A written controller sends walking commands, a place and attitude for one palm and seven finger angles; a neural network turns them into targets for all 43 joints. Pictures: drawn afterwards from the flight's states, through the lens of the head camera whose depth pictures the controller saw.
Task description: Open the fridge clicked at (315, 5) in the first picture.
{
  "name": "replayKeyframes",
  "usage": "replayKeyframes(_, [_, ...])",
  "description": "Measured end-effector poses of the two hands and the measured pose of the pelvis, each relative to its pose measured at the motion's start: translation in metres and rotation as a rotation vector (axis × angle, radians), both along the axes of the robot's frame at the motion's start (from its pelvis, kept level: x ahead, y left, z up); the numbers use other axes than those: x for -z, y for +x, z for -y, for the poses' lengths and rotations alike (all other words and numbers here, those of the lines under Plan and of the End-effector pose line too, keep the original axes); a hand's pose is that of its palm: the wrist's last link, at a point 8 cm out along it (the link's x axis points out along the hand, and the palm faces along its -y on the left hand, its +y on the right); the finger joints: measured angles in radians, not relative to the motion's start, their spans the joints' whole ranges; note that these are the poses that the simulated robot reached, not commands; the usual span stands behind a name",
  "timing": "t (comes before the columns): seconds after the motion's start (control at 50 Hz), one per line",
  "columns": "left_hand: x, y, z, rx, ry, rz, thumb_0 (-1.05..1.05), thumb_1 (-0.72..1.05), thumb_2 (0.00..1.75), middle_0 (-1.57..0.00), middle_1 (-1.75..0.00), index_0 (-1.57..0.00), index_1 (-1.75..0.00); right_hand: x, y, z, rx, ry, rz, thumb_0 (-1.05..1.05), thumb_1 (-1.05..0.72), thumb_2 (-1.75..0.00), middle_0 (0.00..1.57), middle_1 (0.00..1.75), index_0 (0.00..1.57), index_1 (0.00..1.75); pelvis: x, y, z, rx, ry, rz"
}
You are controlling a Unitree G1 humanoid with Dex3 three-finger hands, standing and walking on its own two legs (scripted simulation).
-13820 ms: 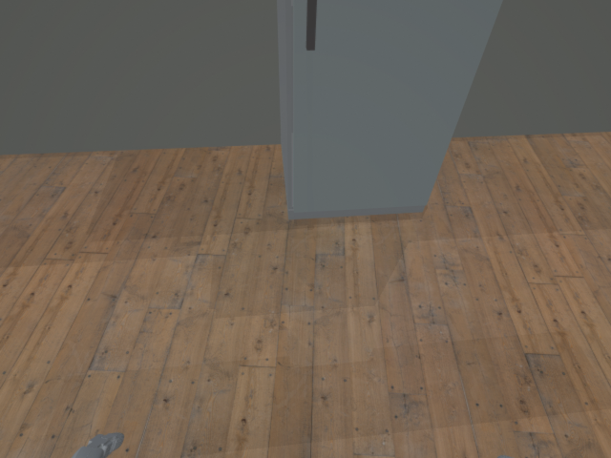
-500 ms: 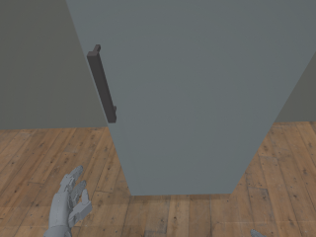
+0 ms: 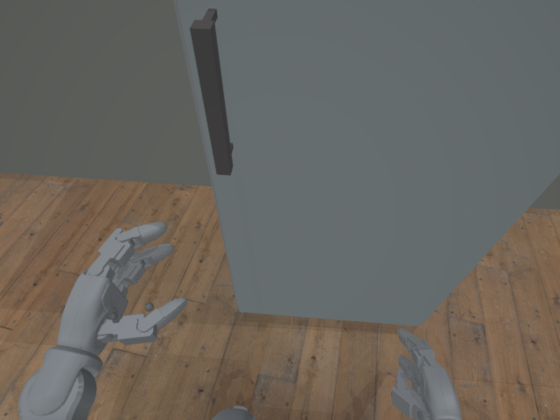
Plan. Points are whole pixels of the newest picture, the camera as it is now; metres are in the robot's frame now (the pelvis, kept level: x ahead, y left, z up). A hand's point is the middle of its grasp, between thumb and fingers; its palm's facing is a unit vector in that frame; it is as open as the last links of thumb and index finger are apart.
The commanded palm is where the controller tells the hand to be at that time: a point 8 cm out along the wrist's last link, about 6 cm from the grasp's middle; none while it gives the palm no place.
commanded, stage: raise the hand to about handle height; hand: left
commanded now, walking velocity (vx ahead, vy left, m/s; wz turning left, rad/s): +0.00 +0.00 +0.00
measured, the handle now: (218, 102) +0.49 +0.14 +0.20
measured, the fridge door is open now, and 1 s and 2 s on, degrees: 0 0 0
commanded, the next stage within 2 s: move the hooked fingers beside the handle in 1.40 s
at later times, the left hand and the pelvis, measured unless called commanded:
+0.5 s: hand (90, 242) +0.27 +0.24 +0.16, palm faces +0.07 -0.99 -0.08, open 13.1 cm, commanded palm +0.23 +0.29 +0.17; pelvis +0.02 +0.00 +0.03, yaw -1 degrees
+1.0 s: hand (50, 170) +0.30 +0.27 +0.23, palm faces +0.10 -0.99 -0.06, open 14.0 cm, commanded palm +0.26 +0.30 +0.23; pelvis +0.01 -0.02 +0.05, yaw -1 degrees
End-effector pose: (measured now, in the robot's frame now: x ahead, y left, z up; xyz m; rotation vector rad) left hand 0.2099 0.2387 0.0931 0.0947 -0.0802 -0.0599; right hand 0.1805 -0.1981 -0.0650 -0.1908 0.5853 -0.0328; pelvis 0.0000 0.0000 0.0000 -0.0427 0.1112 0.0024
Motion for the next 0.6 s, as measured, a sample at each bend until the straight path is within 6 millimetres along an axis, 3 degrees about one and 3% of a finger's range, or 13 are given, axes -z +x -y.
replayKeyframes(0.1, [0.007,0.017,-0.014,-0.022,-0.051,-0.189,0.01,0.17,0.58,-0.25,-0.78,-0.26,-0.77,-0.001,-0.027,0.004,0.107,0.024,-0.058,0.01,-0.9,-0.89,0.21,0.3,0.21,0.3,-0.012,0.009,-0.004,0.032,0.016,0.01])
replayKeyframes(0.22, [-0.026,0.01,-0.041,-0.174,-0.021,-0.059,0.01,0.03,0.52,-0.26,-0.87,-0.27,-0.86,-0.011,-0.035,0.025,0.107,-0.045,-0.074,0.01,-0.9,-0.89,0.21,0.3,0.21,0.3,-0.019,0.016,-0.007,0.032,0.017,0.029])
replayKeyframes(0.3, [-0.041,0.013,-0.043,-0.145,-0.007,0.002,0.01,-0.06,0.48,-0.27,-0.93,-0.27,-0.92,-0.017,-0.027,0.035,0.087,-0.083,-0.053,0.01,-0.9,-0.89,0.21,0.3,0.2,0.3,-0.022,0.017,-0.008,0.019,0.013,0.043])
replayKeyframes(0.42, [-0.046,0.027,-0.045,-0.082,-0.007,-0.07,0.0,-0.2,0.42,-0.28,-1.02,-0.28,-1.01,-0.035,-0.004,0.039,0.102,-0.089,0.038,0.01,-0.91,-0.89,0.2,0.3,0.2,0.3,-0.028,0.018,-0.006,0.02,0.018,0.075])
replayKeyframes(0.6, [-0.094,0.037,-0.07,-0.168,-0.028,0.04,0.0,-0.4,0.34,-0.3,-1.14,-0.3,-1.14,-0.052,0.02,0.025,0.043,-0.043,0.115,0.01,-0.91,-0.89,0.2,0.3,0.2,0.3,-0.037,0.02,0.003,0.015,0.023,0.123])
